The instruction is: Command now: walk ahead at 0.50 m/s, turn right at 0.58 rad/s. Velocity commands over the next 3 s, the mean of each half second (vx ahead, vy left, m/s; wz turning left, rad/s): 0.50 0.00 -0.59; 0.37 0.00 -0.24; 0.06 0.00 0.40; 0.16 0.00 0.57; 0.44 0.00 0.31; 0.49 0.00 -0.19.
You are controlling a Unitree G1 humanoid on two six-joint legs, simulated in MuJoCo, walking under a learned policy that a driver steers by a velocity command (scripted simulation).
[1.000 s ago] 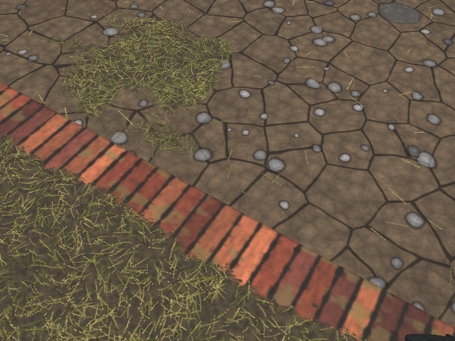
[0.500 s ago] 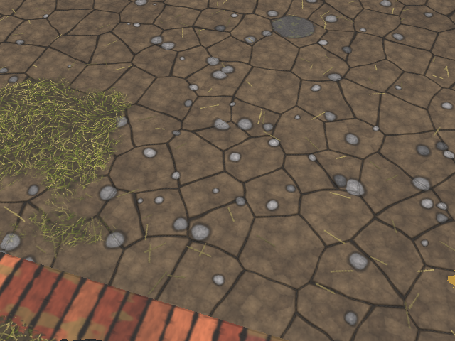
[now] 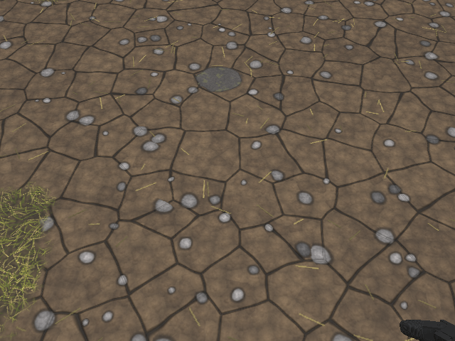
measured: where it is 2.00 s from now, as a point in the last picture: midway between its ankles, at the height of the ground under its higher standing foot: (316, 295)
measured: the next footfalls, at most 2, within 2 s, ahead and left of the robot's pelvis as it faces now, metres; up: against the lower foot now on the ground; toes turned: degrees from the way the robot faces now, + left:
right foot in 0.48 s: +0.37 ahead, -0.19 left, -0.03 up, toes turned -20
left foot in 0.94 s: +0.72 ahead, -0.16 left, -0.03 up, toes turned -26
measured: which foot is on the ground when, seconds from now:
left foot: down 0.00-0.48, up 0.50-0.92, down 0.94-1.00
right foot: up 0.00-0.46, down 0.48-0.94, up 0.96-1.00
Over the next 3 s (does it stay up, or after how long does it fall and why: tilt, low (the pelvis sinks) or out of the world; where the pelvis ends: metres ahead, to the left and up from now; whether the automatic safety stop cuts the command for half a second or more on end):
stays up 1.13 -0.03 -0.01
